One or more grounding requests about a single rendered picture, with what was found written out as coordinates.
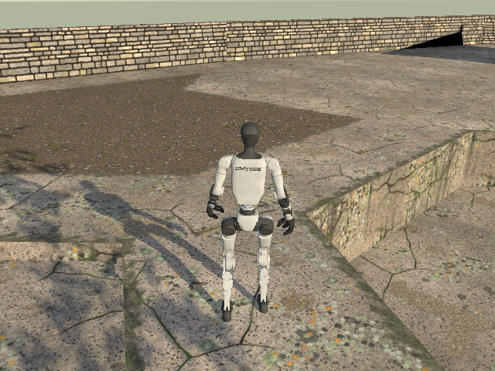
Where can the left robot forearm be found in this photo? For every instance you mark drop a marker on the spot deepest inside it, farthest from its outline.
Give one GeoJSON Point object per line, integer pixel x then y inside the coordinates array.
{"type": "Point", "coordinates": [212, 199]}

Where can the right robot forearm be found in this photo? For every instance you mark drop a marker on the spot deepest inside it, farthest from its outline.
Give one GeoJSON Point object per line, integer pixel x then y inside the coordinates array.
{"type": "Point", "coordinates": [285, 206]}

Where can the left robot upper arm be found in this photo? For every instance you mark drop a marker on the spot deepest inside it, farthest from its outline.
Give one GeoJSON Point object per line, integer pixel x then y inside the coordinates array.
{"type": "Point", "coordinates": [220, 175]}

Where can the right robot thigh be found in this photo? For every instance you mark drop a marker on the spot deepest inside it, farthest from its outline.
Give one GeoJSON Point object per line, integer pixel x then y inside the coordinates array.
{"type": "Point", "coordinates": [265, 230]}

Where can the left robot hand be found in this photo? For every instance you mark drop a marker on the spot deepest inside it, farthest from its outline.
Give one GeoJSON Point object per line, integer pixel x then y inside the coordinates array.
{"type": "Point", "coordinates": [210, 211]}

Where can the right robot hand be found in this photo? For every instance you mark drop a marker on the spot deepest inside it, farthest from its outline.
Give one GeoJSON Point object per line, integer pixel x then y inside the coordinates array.
{"type": "Point", "coordinates": [290, 223]}

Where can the robot right shin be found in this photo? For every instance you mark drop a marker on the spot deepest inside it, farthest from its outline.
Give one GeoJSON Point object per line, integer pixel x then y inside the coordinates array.
{"type": "Point", "coordinates": [263, 277]}

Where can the right robot upper arm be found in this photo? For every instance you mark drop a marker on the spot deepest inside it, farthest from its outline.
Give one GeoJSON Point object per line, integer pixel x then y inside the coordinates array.
{"type": "Point", "coordinates": [276, 175]}

